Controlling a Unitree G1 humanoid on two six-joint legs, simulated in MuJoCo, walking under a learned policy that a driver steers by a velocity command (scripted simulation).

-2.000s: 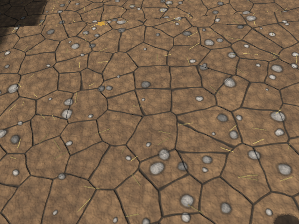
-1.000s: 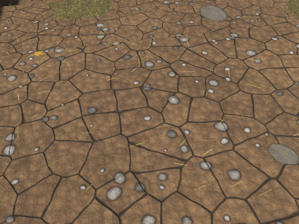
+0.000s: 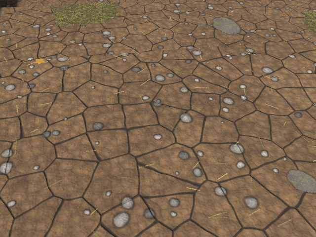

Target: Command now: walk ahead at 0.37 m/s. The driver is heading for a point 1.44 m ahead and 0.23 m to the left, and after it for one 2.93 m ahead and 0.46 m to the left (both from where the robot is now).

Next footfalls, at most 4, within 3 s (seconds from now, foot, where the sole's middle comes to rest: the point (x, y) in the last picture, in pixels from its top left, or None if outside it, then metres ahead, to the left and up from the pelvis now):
0.36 right None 0.36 -0.14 -0.77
0.88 left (131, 207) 0.66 0.10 -0.77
1.44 right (178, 150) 0.98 -0.13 -0.77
2.02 left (128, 114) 1.24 0.14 -0.77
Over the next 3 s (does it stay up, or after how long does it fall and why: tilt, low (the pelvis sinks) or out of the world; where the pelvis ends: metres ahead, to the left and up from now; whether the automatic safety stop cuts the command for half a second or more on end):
stays up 1.45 0.16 0.00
